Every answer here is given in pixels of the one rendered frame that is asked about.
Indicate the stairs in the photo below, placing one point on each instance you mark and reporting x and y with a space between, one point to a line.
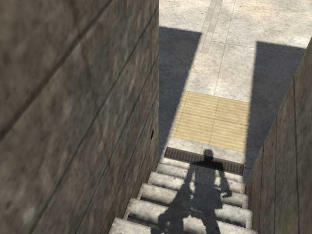
176 200

